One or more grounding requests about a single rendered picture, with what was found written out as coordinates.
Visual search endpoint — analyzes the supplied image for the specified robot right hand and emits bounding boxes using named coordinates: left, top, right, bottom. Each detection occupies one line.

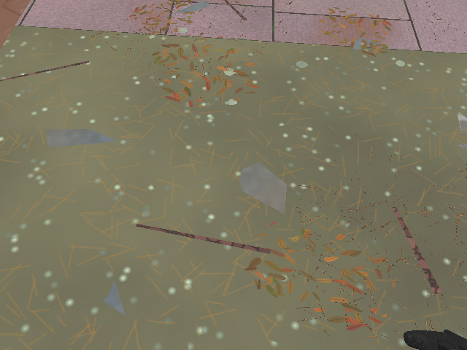
left=404, top=330, right=467, bottom=350

